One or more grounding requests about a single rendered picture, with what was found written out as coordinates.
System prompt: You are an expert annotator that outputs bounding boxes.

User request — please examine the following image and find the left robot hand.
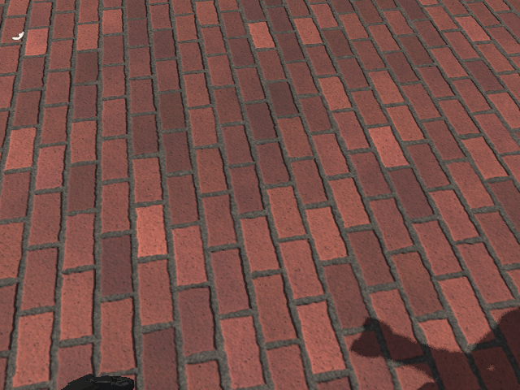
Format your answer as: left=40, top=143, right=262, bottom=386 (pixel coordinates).
left=61, top=374, right=134, bottom=390

